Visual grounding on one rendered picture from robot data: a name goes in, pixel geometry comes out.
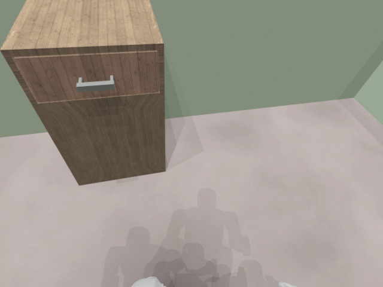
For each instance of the drawer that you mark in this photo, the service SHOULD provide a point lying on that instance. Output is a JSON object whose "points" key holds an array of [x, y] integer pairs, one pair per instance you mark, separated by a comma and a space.
{"points": [[55, 77]]}

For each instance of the cabinet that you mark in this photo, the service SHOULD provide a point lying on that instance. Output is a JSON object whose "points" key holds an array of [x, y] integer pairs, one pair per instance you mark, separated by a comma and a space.
{"points": [[100, 138]]}

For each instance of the handle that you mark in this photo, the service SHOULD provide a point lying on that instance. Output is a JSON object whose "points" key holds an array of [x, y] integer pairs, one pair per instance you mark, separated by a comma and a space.
{"points": [[95, 86]]}

